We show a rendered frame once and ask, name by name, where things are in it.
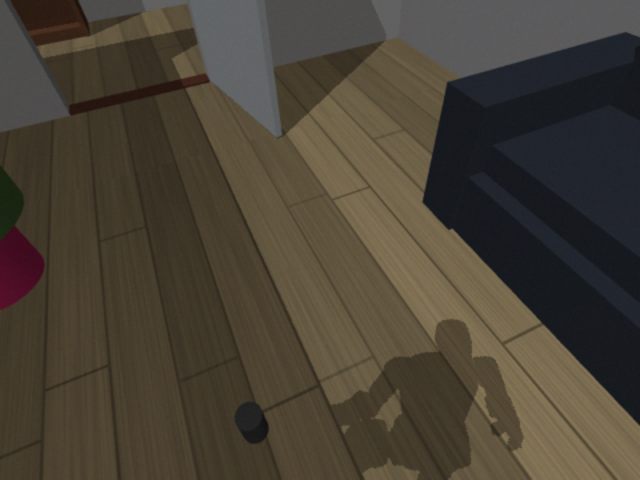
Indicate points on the bookshelf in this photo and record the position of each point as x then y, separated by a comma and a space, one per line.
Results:
50, 21

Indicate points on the sofa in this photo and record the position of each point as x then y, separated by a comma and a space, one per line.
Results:
536, 166

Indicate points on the can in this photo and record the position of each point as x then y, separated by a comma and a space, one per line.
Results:
251, 422

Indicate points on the potted plant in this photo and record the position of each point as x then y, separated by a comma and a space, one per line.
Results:
21, 265

